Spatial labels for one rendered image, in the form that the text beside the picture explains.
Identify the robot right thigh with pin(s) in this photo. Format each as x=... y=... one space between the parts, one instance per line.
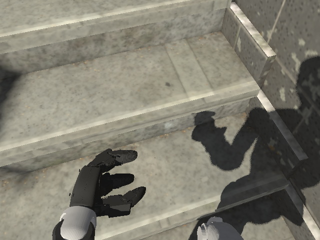
x=217 y=231

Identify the left robot forearm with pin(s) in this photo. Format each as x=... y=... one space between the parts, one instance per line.
x=76 y=223

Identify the left robot hand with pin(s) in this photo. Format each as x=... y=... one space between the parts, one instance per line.
x=92 y=184

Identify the right robot shin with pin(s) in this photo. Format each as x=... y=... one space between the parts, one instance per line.
x=214 y=219

